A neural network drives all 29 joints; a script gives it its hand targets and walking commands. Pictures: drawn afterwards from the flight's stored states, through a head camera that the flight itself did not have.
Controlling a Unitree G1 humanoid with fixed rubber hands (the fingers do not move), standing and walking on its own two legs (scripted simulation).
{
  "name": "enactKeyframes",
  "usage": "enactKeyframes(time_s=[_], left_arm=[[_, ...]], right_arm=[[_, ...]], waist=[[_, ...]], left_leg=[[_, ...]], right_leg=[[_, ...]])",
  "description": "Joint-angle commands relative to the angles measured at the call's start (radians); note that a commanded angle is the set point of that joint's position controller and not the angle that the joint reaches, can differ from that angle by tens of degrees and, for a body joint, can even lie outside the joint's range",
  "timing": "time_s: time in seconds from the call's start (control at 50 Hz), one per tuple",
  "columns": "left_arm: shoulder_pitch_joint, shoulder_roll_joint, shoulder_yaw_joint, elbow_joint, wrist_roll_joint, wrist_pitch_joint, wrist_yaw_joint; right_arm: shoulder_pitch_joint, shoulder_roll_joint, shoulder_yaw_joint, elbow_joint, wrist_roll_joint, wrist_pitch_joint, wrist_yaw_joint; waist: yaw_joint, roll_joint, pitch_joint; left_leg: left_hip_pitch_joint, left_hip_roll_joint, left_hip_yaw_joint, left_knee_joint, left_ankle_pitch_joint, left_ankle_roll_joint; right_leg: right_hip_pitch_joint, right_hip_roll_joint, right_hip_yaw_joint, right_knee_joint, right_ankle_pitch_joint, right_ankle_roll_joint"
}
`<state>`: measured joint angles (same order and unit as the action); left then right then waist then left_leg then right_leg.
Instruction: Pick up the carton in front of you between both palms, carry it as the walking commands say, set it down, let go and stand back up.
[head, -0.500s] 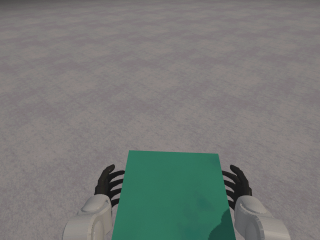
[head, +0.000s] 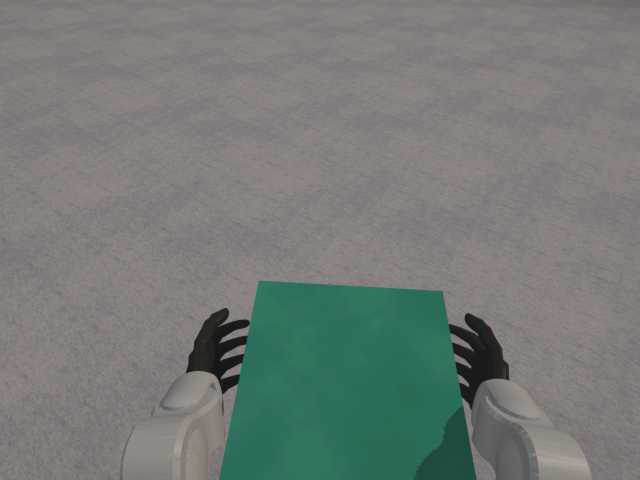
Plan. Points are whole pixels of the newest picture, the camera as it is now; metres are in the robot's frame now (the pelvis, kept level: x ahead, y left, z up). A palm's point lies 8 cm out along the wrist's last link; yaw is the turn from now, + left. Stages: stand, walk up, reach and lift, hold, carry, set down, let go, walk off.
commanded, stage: carry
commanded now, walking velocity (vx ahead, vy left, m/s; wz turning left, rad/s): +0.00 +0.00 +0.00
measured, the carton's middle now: (341, 412) +0.23 -0.01 +0.00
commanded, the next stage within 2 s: none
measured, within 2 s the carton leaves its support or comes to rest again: neither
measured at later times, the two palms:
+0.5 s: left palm (252, 239) +0.45 +0.12 +0.07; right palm (448, 236) +0.47 -0.18 +0.07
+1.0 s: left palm (243, 225) +0.48 +0.14 +0.07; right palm (431, 222) +0.50 -0.16 +0.07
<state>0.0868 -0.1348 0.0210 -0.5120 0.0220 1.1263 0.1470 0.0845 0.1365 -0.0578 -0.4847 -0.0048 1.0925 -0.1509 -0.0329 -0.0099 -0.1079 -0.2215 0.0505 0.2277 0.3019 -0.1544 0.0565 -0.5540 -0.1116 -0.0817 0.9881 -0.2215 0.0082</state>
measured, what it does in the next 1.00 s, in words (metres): walks ahead: right foot, then left foot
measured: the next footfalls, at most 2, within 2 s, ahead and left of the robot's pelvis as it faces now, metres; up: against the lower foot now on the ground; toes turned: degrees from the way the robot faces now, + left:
right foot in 0.22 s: +0.31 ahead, -0.13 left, +0.00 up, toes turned +8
left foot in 0.42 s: +0.21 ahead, +0.10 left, +0.00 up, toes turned +1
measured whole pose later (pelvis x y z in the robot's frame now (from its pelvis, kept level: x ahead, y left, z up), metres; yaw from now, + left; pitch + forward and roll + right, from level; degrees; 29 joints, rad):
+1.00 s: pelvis +0.27 -0.02 -0.02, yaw +2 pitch +3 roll -1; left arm 0.06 -0.13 0.03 -0.50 0.02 1.16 0.15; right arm 0.04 0.13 -0.06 -0.47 -0.03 1.14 -0.14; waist 0.00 0.01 -0.13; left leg -0.14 0.06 0.12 0.50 -0.41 -0.01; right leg -0.32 -0.07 -0.22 0.55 -0.28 -0.02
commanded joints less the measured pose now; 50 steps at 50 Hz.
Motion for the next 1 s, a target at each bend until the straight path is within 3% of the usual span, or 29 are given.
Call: enactKeyframes(time_s=[0.0,0.1,0.14,0.18,0.2,0.22,0.24,0.26,0.3,0.32,0.38,0.42,0.44,0.46,0.5,0.56,0.62,0.7,0.84,0.98], left_arm=[[-0.322,-0.725,-0.544,-0.111,-0.135,-0.038,-0.007],[-0.319,-0.617,-0.532,-0.126,-0.151,-0.007,0.012],[-0.323,-0.583,-0.525,-0.126,-0.163,0.008,0.013],[-0.315,-0.561,-0.509,-0.12,-0.166,0.019,0.013],[-0.319,-0.548,-0.496,-0.12,-0.164,0.025,0.013],[-0.324,-0.529,-0.481,-0.119,-0.163,0.03,0.013],[-0.323,-0.536,-0.475,-0.111,-0.168,0.031,0.014],[-0.286,-0.559,-0.471,-0.088,-0.177,0.026,0.011],[-0.315,-0.655,-0.492,-0.104,-0.186,0.008,-0.009],[-0.338,-0.7,-0.503,-0.1,-0.189,-0.002,-0.02],[-0.352,-0.754,-0.529,-0.116,-0.195,-0.028,-0.049],[-0.355,-0.742,-0.546,-0.138,-0.196,-0.032,-0.059],[-0.36,-0.734,-0.554,-0.133,-0.198,-0.03,-0.059],[-0.366,-0.718,-0.556,-0.133,-0.197,-0.026,-0.056],[-0.363,-0.674,-0.544,-0.131,-0.197,-0.01,-0.043],[-0.327,-0.605,-0.512,-0.113,-0.174,0.014,-0.016],[-0.317,-0.576,-0.485,-0.087,-0.154,0.032,0.005],[-0.356,-0.617,-0.489,-0.088,-0.158,0.03,0.006],[-0.377,-0.664,-0.516,-0.117,-0.176,0.008,-0.005],[-0.373,-0.604,-0.513,-0.058,-0.151,0.009,-0.024]], right_arm=[[-0.344,0.666,0.581,-0.149,0.208,-0.005,0.067],[-0.292,0.566,0.531,-0.134,0.175,0.02,0.032],[-0.283,0.546,0.514,-0.125,0.156,0.033,0.017],[-0.291,0.539,0.51,-0.117,0.144,0.045,0.007],[-0.296,0.533,0.509,-0.112,0.14,0.051,0.002],[-0.306,0.52,0.51,-0.112,0.139,0.058,-0.003],[-0.302,0.529,0.529,-0.131,0.153,0.065,-0.006],[-0.306,0.543,0.548,-0.151,0.167,0.069,-0.001],[-0.359,0.636,0.582,-0.161,0.176,0.057,0.018],[-0.386,0.68,0.591,-0.16,0.18,0.048,0.028],[-0.381,0.753,0.606,-0.146,0.171,0.023,0.048],[-0.362,0.753,0.604,-0.146,0.165,0.015,0.053],[-0.359,0.735,0.595,-0.148,0.158,0.019,0.051],[-0.366,0.715,0.589,-0.148,0.153,0.023,0.048],[-0.357,0.667,0.573,-0.141,0.151,0.033,0.04],[-0.31,0.598,0.542,-0.11,0.144,0.053,0.023],[-0.303,0.566,0.52,-0.089,0.139,0.068,0.011],[-0.348,0.602,0.526,-0.098,0.152,0.065,0.015],[-0.369,0.645,0.547,-0.125,0.166,0.045,0.026],[-0.363,0.593,0.543,-0.066,0.135,0.046,0.042]], waist=[[0.023,0.139,-0.132],[0.022,0.184,-0.076],[0.023,0.182,-0.072],[0.038,0.127,-0.078],[0.041,0.094,-0.099],[0.038,-0.036,-0.154],[0.048,-0.194,-0.277],[0.05,-0.214,-0.319],[0.041,-0.163,-0.295],[0.038,-0.156,-0.28],[0.033,-0.124,-0.298],[0.031,-0.073,-0.275],[0.033,-0.05,-0.243],[0.036,-0.012,-0.206],[0.035,0.01,-0.187],[0.036,0.03,-0.21],[0.035,0.036,-0.203],[0.034,0.034,-0.189],[0.034,0.031,-0.204],[0.033,0.025,-0.165]], left_leg=[[0.182,0.227,-0.172,-0.188,0.087,0.057],[0.2,0.19,-0.048,-0.079,0.443,0.026],[0.202,0.183,-0.024,-0.01,0.464,0.002],[0.144,0.144,0.018,0.13,0.411,-0.048],[0.08,0.121,0.011,0.211,0.361,-0.075],[-0.025,0.075,-0.001,0.362,0.076,-0.115],[-0.166,0.022,-0.083,0.485,-0.298,-0.131],[-0.162,0.019,-0.14,0.52,-0.425,-0.119],[-0.138,0.038,-0.186,0.404,-0.456,-0.087],[-0.103,0.041,-0.179,0.314,-0.448,-0.079],[0.028,0.025,-0.121,0.132,-0.187,-0.08],[0.058,0.07,-0.131,0.071,-0.058,-0.089],[0.057,0.096,-0.152,0.066,-0.033,-0.093],[0.038,0.123,-0.167,0.083,0.026,-0.092],[0.025,0.127,-0.161,0.12,0.15,-0.086],[0.039,0.12,-0.16,0.158,0.322,-0.079],[0.045,0.12,-0.159,0.169,0.403,-0.08],[0.049,0.121,-0.159,0.169,0.419,-0.077],[0.064,0.12,-0.165,0.172,0.378,-0.067],[0.047,0.118,-0.17,0.151,0.29,-0.059]], right_leg=[[-0.049,-0.008,-0.031,-0.177,0.074,0.021],[0.031,0.051,-0.119,-0.408,0.181,0.014],[0.111,0.059,-0.126,-0.479,0.249,0.01],[0.294,0.076,-0.149,-0.635,0.395,0.007],[0.423,0.047,-0.129,-0.651,0.465,0.009],[0.57,-0.119,0.037,-0.573,0.881,-0.013],[0.787,-0.279,0.212,-0.533,1.08,-0.142],[0.75,-0.29,0.266,-0.602,0.909,-0.183],[0.649,-0.252,0.223,-0.686,0.597,-0.155],[0.601,-0.224,0.176,-0.697,0.499,-0.132],[0.516,-0.153,0.058,-0.692,0.29,-0.083],[0.469,-0.113,-0.005,-0.678,0.158,-0.056],[0.448,-0.096,-0.007,-0.65,0.169,-0.047],[0.433,-0.079,-0.019,-0.616,0.272,-0.041],[0.443,-0.076,-0.012,-0.54,0.49,-0.037],[0.456,-0.074,-0.017,-0.468,0.605,-0.037],[0.44,-0.065,-0.029,-0.444,0.602,-0.033],[0.427,-0.062,-0.032,-0.436,0.56,-0.028],[0.422,-0.058,-0.032,-0.436,0.481,-0.029],[0.408,-0.062,-0.027,-0.466,0.415,-0.028]])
